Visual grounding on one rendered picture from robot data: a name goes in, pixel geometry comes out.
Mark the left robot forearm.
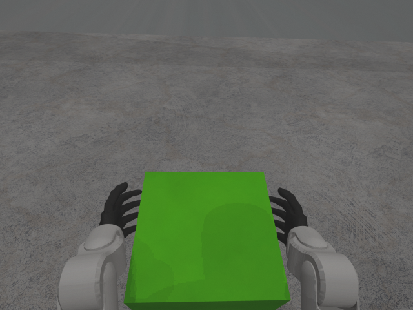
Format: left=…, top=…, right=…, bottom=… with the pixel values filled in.
left=57, top=224, right=127, bottom=310

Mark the robot left hand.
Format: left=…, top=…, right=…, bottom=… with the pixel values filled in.
left=99, top=182, right=142, bottom=238

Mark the robot right hand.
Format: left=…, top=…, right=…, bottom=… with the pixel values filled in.
left=269, top=187, right=308, bottom=246

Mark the right robot forearm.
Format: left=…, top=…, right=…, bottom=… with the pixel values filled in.
left=286, top=226, right=360, bottom=310

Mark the carton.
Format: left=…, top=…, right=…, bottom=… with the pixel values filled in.
left=124, top=172, right=291, bottom=310

